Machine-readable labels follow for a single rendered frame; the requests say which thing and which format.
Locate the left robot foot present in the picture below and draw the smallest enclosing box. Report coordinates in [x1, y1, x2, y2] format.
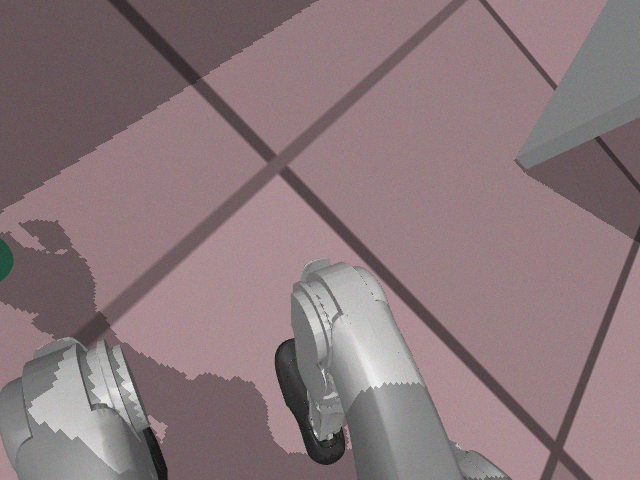
[142, 427, 168, 480]

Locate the right robot foot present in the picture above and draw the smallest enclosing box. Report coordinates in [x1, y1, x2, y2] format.
[275, 338, 345, 465]

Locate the cup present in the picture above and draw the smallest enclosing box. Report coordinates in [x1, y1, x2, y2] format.
[0, 239, 14, 281]

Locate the right robot hand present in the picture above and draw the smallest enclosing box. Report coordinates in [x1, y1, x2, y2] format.
[449, 440, 512, 480]

